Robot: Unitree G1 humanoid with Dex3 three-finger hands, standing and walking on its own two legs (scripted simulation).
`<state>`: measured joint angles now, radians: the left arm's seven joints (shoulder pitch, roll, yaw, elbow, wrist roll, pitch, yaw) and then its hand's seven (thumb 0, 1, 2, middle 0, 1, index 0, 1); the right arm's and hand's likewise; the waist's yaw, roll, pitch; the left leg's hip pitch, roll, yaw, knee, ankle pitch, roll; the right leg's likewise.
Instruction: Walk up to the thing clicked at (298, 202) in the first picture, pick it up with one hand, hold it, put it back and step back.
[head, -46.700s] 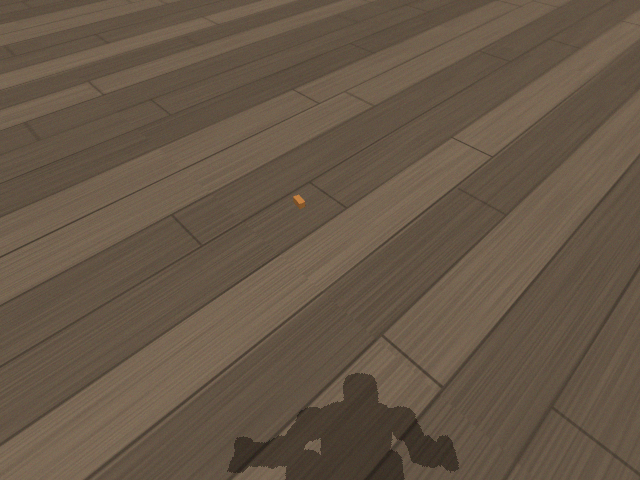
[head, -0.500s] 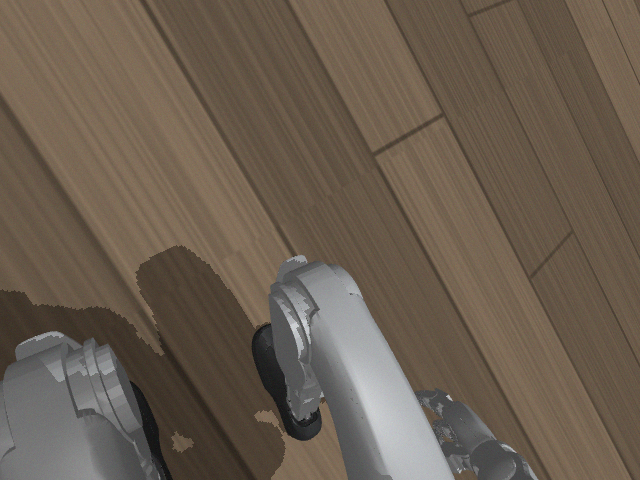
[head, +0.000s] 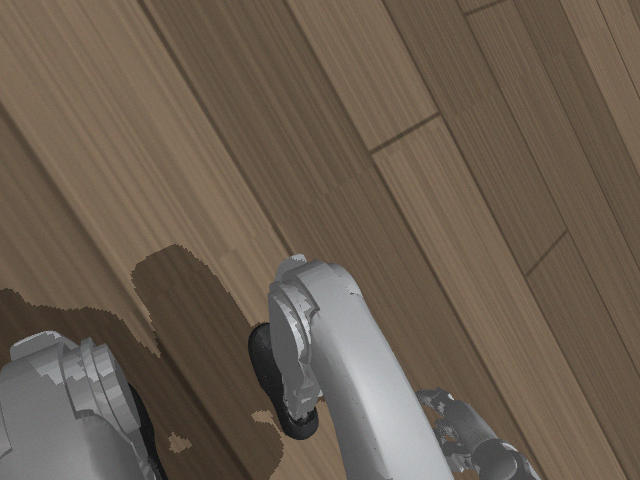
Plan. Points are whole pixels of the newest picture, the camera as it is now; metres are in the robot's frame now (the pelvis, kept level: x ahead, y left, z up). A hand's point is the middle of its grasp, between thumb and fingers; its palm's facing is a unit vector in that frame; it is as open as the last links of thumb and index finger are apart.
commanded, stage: rest palm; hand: left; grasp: from above
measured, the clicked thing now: out of the picture +0.51 +0.42 -0.31
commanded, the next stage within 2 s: none
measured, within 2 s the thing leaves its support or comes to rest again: neither
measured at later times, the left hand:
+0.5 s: hand out of the picture +0.47 +0.40 -0.20, palm faces -0.43 -0.12 -0.89, open 13.9 cm
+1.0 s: hand out of the picture +0.47 +0.40 -0.21, palm faces -0.46 -0.13 -0.88, open 13.4 cm
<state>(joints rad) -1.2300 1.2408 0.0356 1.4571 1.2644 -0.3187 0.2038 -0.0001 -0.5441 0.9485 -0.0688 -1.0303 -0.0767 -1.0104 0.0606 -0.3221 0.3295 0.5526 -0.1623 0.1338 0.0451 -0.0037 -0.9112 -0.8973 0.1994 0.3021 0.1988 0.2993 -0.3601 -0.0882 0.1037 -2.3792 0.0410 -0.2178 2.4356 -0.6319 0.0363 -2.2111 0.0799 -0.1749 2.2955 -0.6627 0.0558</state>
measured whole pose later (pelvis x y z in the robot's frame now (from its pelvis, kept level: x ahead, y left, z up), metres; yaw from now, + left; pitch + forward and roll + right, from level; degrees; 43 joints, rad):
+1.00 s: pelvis +0.01 +0.00 -0.01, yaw -1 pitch +29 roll -15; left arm -1.15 1.26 0.07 1.58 1.28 -0.39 0.33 0.00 -0.39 0.86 -0.23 -0.85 -0.22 -0.85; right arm 0.03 -0.31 0.39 0.57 -0.20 0.05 0.07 0.00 -0.90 -0.90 0.20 0.30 0.20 0.30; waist -0.37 -0.15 0.18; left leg -2.35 0.05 -0.25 2.48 -0.67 0.02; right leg -2.18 0.09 -0.20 2.32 -0.69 0.05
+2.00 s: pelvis +0.00 +0.00 -0.01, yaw -2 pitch +28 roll -16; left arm -1.15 1.27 0.05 1.59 1.28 -0.37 0.34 0.00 -0.27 0.77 -0.31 -0.77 -0.30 -0.78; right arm 0.02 -0.32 0.40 0.56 -0.21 0.03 0.07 0.00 -0.90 -0.90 0.20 0.30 0.20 0.30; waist -0.36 -0.15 0.18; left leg -2.35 0.05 -0.26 2.49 -0.67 0.02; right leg -2.18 0.10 -0.21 2.32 -0.68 0.06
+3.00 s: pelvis +0.00 +0.00 -0.01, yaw -2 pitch +27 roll -16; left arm -1.13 1.26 0.05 1.57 1.28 -0.40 0.34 0.00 -0.20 0.71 -0.35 -0.74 -0.35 -0.73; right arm 0.01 -0.33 0.42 0.56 -0.21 0.04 0.06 0.00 -0.90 -0.90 0.20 0.30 0.20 0.30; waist -0.36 -0.17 0.19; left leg -2.34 0.05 -0.26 2.49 -0.67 0.02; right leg -2.17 0.10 -0.21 2.32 -0.68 0.06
